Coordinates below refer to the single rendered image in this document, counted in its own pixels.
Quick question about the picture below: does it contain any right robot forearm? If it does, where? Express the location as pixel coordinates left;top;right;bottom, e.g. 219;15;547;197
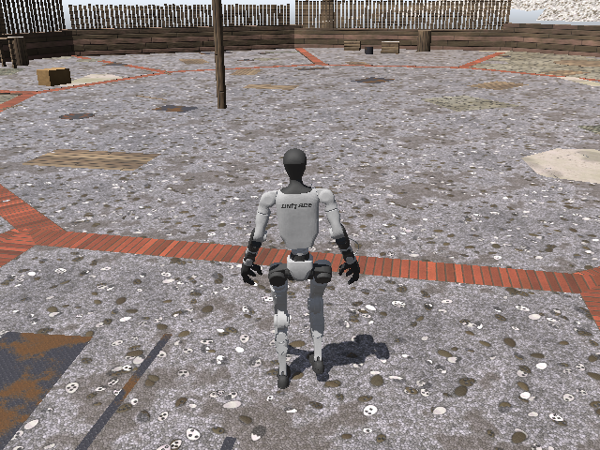
336;224;356;264

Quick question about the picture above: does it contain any left robot forearm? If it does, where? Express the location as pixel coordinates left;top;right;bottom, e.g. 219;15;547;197
243;228;262;266

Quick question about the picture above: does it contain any robot left hand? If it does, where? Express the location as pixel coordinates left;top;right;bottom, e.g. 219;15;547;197
241;263;263;285

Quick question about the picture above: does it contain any robot right hand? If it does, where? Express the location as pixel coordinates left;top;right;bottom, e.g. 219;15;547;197
339;260;360;285

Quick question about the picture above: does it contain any right robot thigh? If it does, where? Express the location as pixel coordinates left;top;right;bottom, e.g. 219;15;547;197
307;260;332;314

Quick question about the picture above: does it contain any robot torso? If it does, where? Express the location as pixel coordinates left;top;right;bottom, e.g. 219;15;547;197
276;184;319;281

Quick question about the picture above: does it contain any left robot upper arm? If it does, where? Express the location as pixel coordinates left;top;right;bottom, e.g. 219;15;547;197
252;190;278;243

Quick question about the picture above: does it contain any right robot upper arm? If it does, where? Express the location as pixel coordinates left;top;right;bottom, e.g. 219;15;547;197
316;188;345;239

